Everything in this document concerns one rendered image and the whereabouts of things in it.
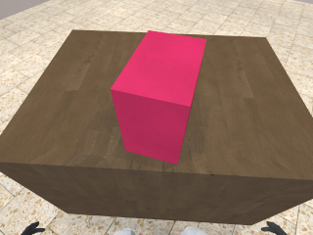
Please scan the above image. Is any pedestal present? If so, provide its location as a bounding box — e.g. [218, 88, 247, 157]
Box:
[0, 29, 313, 226]

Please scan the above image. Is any carton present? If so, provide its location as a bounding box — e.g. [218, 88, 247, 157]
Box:
[111, 30, 207, 165]

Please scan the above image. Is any robot left hand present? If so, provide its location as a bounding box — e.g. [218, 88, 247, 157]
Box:
[21, 221, 45, 235]

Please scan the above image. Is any robot right hand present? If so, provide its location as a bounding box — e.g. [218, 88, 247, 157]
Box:
[261, 221, 288, 235]

